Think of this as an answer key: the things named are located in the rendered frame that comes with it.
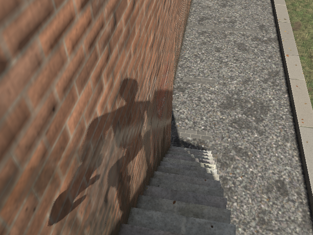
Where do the stairs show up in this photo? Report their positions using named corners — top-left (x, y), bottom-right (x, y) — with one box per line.
top-left (117, 146), bottom-right (236, 235)

